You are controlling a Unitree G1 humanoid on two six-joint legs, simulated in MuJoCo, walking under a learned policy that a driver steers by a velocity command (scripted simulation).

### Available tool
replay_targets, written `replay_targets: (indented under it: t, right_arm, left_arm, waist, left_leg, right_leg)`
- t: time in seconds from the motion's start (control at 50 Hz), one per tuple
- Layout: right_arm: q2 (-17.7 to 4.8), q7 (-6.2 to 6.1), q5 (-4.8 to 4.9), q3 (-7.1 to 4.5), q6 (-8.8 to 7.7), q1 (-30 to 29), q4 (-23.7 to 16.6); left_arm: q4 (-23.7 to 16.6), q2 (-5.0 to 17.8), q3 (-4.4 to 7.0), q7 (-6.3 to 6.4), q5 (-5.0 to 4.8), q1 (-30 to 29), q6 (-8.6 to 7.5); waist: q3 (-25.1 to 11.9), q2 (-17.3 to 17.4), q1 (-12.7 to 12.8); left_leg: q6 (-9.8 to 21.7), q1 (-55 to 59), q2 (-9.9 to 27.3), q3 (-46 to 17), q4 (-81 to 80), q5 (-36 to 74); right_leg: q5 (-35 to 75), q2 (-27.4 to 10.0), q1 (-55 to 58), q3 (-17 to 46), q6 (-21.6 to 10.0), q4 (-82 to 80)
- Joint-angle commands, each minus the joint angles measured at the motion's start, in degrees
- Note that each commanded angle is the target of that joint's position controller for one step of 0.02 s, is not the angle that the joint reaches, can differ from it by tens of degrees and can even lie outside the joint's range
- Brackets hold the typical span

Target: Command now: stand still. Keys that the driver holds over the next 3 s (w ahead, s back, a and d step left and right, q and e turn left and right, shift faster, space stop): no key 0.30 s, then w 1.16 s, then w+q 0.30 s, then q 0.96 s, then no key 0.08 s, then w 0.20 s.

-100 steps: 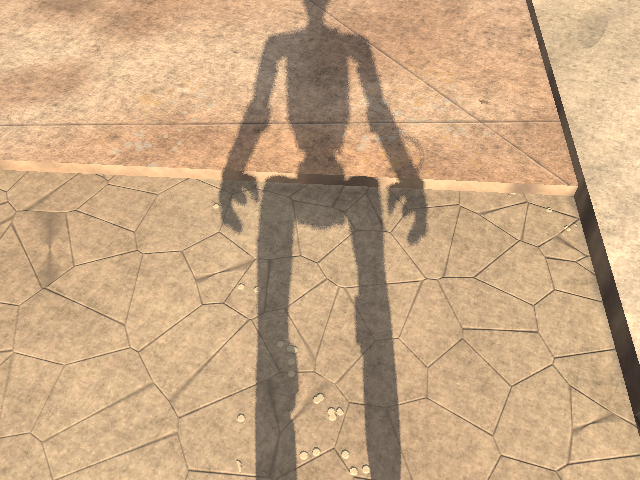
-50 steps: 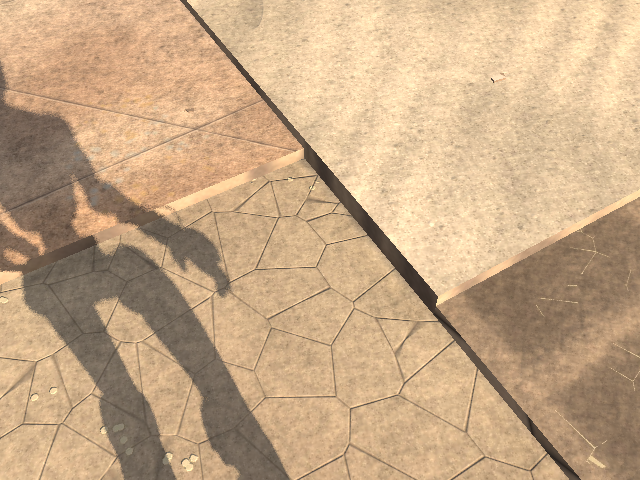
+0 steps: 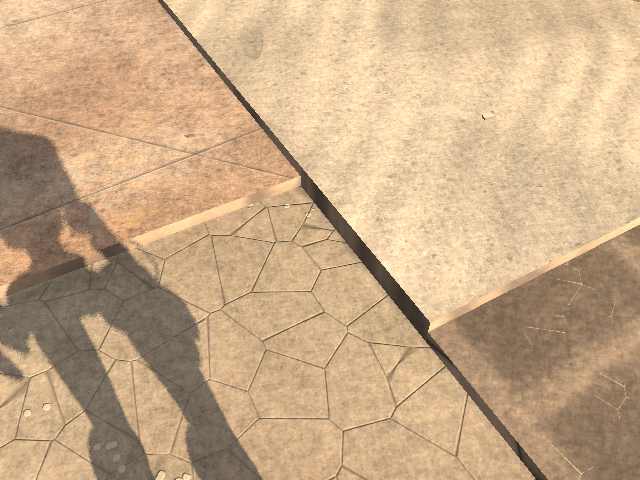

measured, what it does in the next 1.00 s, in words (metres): walks ahead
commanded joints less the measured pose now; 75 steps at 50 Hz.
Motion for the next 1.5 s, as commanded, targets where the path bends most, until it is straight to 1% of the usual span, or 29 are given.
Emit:
replay_targets:
  t: [0.02, 0.3, 0.36, 0.4, 0.44, 0.46, 0.52, 0.56, 0.58, 0.6, 0.62, 0.64, 0.66, 0.7, 0.78, 0.92, 0.96, 1.0, 1.02, 1.04, 1.06, 1.08, 1.1, 1.12, 1.16, 1.2, 1.28, 1.4, 1.5]
  right_arm:
    - [-4.99, -0.23, 0.0, -0.66, -0.37, 2.77, -0.37]
    - [-3.23, -0.51, -0.04, -0.39, -0.48, 5.13, 1.41]
    - [-5.22, -0.44, -0.14, -1.37, 0.1, 6.24, 1.39]
    - [-6.56, -0.18, -0.31, -2.28, 0.75, 8.4, 1.07]
    - [-7.74, -0.2, -0.46, -3.22, 0.76, 11.98, 1.83]
    - [-7.56, -0.11, -0.61, -3.47, 0.47, 12.12, 1.7]
    - [-8.23, 0.32, -0.8, -4.13, -0.66, 8.52, 0.1]
    - [-7.74, 0.56, 0.11, -4.32, -0.99, 3.75, -1.44]
    - [-6.62, 0.68, -0.06, -4.15, -1.34, 2.25, -2.35]
    - [-3.28, 1.03, -0.32, -3.24, -2.01, 0.62, -3.9]
    - [-1.02, 1.49, -0.61, -2.58, -2.55, -0.59, -6.28]
    - [-5.09, 2.08, -2.29, -3.43, -2.76, -1.04, -6.49]
    - [-4.39, 2.76, -2.13, -3.34, -3.17, -1.48, -6.4]
    - [-3.46, 3.65, -1.54, -3.28, -3.89, -0.86, -5.7]
    - [-3.34, 3.98, -1.5, -3.51, -2.79, -3.91, -6.93]
    - [-2.05, 3.72, -0.4, -1.98, -2.28, -19.33, -13.9]
    - [-3.71, 3.1, -0.4, -2.49, -2.45, -16.68, -13.9]
    - [-6.34, 2.25, -0.22, -3.86, -3.17, -5.37, -10.66]
    - [-7.42, 1.8, -0.41, -4.7, -3.65, 3.66, -7.63]
    - [-11.17, 1.26, -1.78, -5.95, -3.96, 11.98, -5.81]
    - [-15.73, 1.56, -2.98, -6.96, -3.81, 13.72, -6.1]
    - [-13.81, 2.29, -0.48, -6.82, -3.33, 9.42, -6.23]
    - [-10.47, 2.38, 0.14, -5.82, -3.54, 2.4, -7.5]
    - [-6.8, 2.62, 0.02, -4.91, -4.2, -0.56, -7.87]
    - [-3.07, 2.13, -0.34, -3.57, -5.27, 0.0, -6.31]
    - [-3.39, 1.79, -0.37, -3.27, -6.2, 3.24, -4.9]
    - [-5.67, 1.67, -0.09, -3.22, -6.47, 8.28, -3.76]
    - [-5.37, 1.39, -0.1, -2.52, -6.34, 15.1, -2.59]
    - [-6.09, 0.58, -1.04, -2.58, -5.86, 17.63, -1.36]
  left_arm:
    - [-0.11, 4.79, 0.63, 0.23, -0.01, 2.92, -0.29]
    - [1.58, 2.87, 0.38, 0.5, -0.04, 4.59, -0.34]
    - [1.26, 3.3, 0.82, 0.37, 0.28, 5.34, -0.04]
    - [-0.47, 2.99, 1.06, -0.17, 1.12, 3.75, 0.17]
    - [-2.63, 0.23, 0.55, -0.87, 1.98, 1.71, -0.63]
    - [-3.71, 0.74, 0.69, -1.16, 2.08, 0.41, -1.29]
    - [-5.04, 1.34, 1.27, -2.14, 1.25, 1.62, -3.01]
    - [-2.56, -0.25, 1.42, -2.1, 0.49, 9.63, -3.73]
    - [-0.82, 0.65, 1.95, -1.73, 0.53, 14.44, -3.88]
    - [0.13, 4.23, 2.89, -1.11, 1.24, 20.65, -4.34]
    - [1.05, 9.97, 4.36, -1.17, 0.83, 26.34, -4.17]
    - [0.67, 8.47, 4.16, -1.01, 0.98, 22.9, -3.69]
    - [-1.43, 6.58, 3.65, -1.3, 0.92, 17.77, -4.04]
    - [-3.35, 4.92, 3.11, -1.37, 0.54, 13.37, -5.23]
    - [-1.32, 2.8, 2.08, -1.05, 0.35, 18.35, -6.35]
    - [-0.81, 4.21, 1.6, -0.56, 0.59, 19.9, -6.66]
    - [-0.85, 5.42, 1.86, -0.51, 0.56, 18.42, -6.97]
    - [-1.09, 6.99, 2.41, -0.4, 0.62, 16.69, -6.9]
    - [-1.4, 7.53, 2.62, -0.5, 0.33, 15.37, -6.63]
    - [-2.46, 5.92, 2.22, -0.88, 0.1, 15.81, -6.53]
    - [-3.39, -1.41, 1.25, -1.67, -1.27, 22.55, -6.14]
    - [-3.65, 4.34, 2.8, -1.76, -0.15, 18.41, -5.86]
    - [-6.04, 5.0, 3.18, -1.9, 0.24, 12.25, -5.93]
    - [-6.77, 4.61, 3.23, -2.04, 0.57, 8.95, -6.18]
    - [-6.55, 2.55, 3.29, -2.44, 1.66, 9.63, -5.05]
    - [-6.77, 0.95, 3.24, -2.9, 1.84, 9.79, -3.91]
    - [-10.63, 2.2, 3.49, -3.48, 1.91, -0.22, -2.73]
    - [-15.29, 1.35, 2.58, -3.83, 0.58, -14.38, -3.01]
    - [-17.02, 2.6, 2.84, -3.35, 0.58, -17.13, -3.86]
  waist:
    - [1.96, 0.76, 0.0]
    - [2.37, 0.45, -0.12]
    - [2.28, 2.43, -0.39]
    - [6.68, 4.88, -1.72]
    - [8.61, 9.2, -2.89]
    - [9.07, 8.6, -3.05]
    - [7.19, 6.62, -0.5]
    - [6.73, 5.68, 3.94]
    - [6.58, 2.6, 5.65]
    - [4.55, -7.53, 7.85]
    - [4.22, -17.13, 8.48]
    - [7.97, -9.53, 5.47]
    - [9.65, -4.49, 3.02]
    - [8.14, -2.09, 0.59]
    - [4.76, -3.78, 0.48]
    - [7.04, -6.34, 2.28]
    - [5.11, -6.45, 0.07]
    - [-1.23, -6.16, -4.95]
    - [-5.57, -5.16, -8.87]
    - [-10.74, -1.46, -11.24]
    - [-16.58, 11.42, -6.44]
    - [-14.44, 5.17, -6.19]
    - [-4.77, 3.7, -3.53]
    - [-0.53, 0.1, -2.43]
    - [1.31, 0.25, 1.16]
    - [1.32, 1.22, 2.22]
    - [3.76, 2.39, 1.22]
    - [4.38, 3.81, -2.85]
    - [4.15, 4.25, -2.66]
  left_leg:
    - [1.31, -2.22, 6.13, -6.05, -4.46, 3.64]
    - [1.47, -2.49, 5.89, -6.06, -3.96, 4.24]
    - [3.18, -3.71, 4.48, -7.09, -4.73, -16.67]
    - [6.41, -5.46, 7.33, -12.94, -7.51, -32.72]
    - [10.77, -3.53, 15.21, -23.23, -13.05, -38.3]
    - [12.19, -4.69, 17.65, -25.76, -14.8, -35.9]
    - [11.34, -6.18, 16.21, -21.09, -13.5, -27.26]
    - [8.86, -16.23, 11.19, -13.79, -8.12, -25.2]
    - [7.56, -21.66, 8.12, -10.29, -1.98, -23.61]
    - [5.35, -28.16, 2.72, -3.17, 13.59, -19.88]
    - [4.06, -37.25, -2.21, 3.58, 28.45, -19.52]
    - [4.79, -38.06, 1.54, 0.14, 37.19, -16.8]
    - [4.88, -38.16, 3.51, -1.18, 39.81, -11.38]
    - [3.5, -35.31, 5.44, -1.03, 39.11, -3.61]
    - [1.39, -35.77, 4.48, 2.88, 37.59, 1.03]
    - [2.32, -26.42, 0.97, 8.27, 15.67, 6.6]
    - [4.75, -19.89, -0.76, 8.68, 12.82, 5.99]
    - [7.11, -8.46, -3.21, 8.08, 10.93, 4.42]
    - [8.22, 2.16, -2.77, 7.36, 6.77, 6.76]
    - [10.3, 14.88, 6.92, -3.16, 5.44, -2.69]
    - [18.78, 27.39, 24.62, -33.87, -0.13, -8.48]
    - [19.26, 22.5, 23.25, -41.8, -7.95, -16.66]
    - [17.18, 13.49, 21.95, -32.27, -9.73, -18.15]
    - [15.53, 5.92, 19.59, -26.09, -11.7, -11.05]
    - [12.49, -2.27, 15.11, -16.49, -13.0, 0.56]
    - [11.96, -3.7, 13.55, -11.8, -13.34, 8.74]
    - [10.88, -1.89, 11.56, -6.57, -15.35, 13.77]
    - [7.98, 4.63, 9.79, -2.28, -14.08, 26.21]
    - [9.33, 13.8, 12.97, -3.29, -7.33, 40.35]
  right_leg:
    - [4.88, -5.44, -1.36, 4.88, -1.44, -3.14]
    - [5.09, -5.54, -1.88, 4.5, -1.28, -2.5]
    - [-11.85, -2.04, -4.22, 2.04, -2.39, 0.98]
    - [-22.01, 0.15, -12.65, 0.54, -3.39, 6.73]
    - [-15.79, 0.51, -18.26, -4.09, -3.0, 16.7]
    - [-13.35, -1.3, -18.73, -4.05, -2.95, 19.98]
    - [-14.61, -2.35, -14.8, -4.01, -3.46, 17.4]
    - [-7.6, 0.44, 1.75, -6.87, -4.16, 5.72]
    - [-7.97, 0.73, 9.61, -5.24, -4.15, 1.74]
    - [-18.5, -10.11, 16.35, 10.57, -5.4, -7.2]
    - [-32.76, -21.85, 17.97, 32.41, -9.71, -16.16]
    - [-33.56, -23.31, 12.22, 33.78, -11.84, -15.63]
    - [-29.08, -21.2, 8.79, 29.04, -11.45, -15.4]
    - [-13.88, -16.74, 8.01, 19.18, -9.77, -16.21]
    - [15.79, -12.67, 12.06, 7.41, -8.69, -12.86]
    - [32.65, -11.48, 8.26, 1.35, -8.73, -12.6]
    - [45.63, -12.58, 10.03, 0.11, -8.19, -8.26]
    - [56.97, -12.72, 12.3, -1.08, -7.16, 5.05]
    - [52.75, -11.47, 9.23, -2.2, -6.47, 15.95]
    - [34.37, -9.0, -1.03, -3.34, -6.17, 31.28]
    - [-14.38, 1.87, -20.68, -4.97, -4.18, 54.82]
    - [-14.57, 1.1, -26.35, 1.93, -5.43, 60.07]
    - [-8.48, -2.44, -29.13, 1.63, -5.88, 58.22]
    - [-4.88, -4.28, -27.27, 1.29, -5.91, 55.06]
    - [-3.55, -6.42, -21.26, 1.25, -4.95, 49.78]
    - [-3.4, -6.66, -20.07, 0.12, -3.87, 46.53]
    - [3.32, -7.99, -27.72, -2.74, -1.95, 38.03]
    - [12.19, -5.24, -27.3, -6.92, -1.06, 18.73]
    - [6.24, -2.53, -25.22, -7.25, -3.75, 12.88]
